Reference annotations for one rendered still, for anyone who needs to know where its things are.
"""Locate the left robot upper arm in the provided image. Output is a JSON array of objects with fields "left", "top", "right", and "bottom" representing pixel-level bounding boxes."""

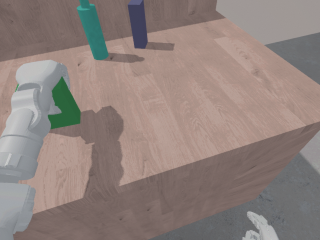
[{"left": 0, "top": 181, "right": 36, "bottom": 240}]

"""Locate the table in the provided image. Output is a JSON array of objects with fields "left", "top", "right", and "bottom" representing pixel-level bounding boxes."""
[{"left": 0, "top": 0, "right": 320, "bottom": 240}]

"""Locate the robot left forearm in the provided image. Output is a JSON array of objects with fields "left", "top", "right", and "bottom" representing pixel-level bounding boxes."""
[{"left": 0, "top": 80, "right": 53, "bottom": 183}]

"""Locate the robot right hand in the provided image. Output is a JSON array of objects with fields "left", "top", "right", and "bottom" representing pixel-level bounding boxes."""
[{"left": 242, "top": 211, "right": 279, "bottom": 240}]

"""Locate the sponge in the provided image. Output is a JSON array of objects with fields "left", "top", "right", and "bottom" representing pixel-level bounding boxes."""
[{"left": 15, "top": 77, "right": 81, "bottom": 129}]

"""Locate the robot left hand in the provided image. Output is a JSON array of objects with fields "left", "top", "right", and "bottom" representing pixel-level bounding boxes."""
[{"left": 15, "top": 60, "right": 71, "bottom": 115}]

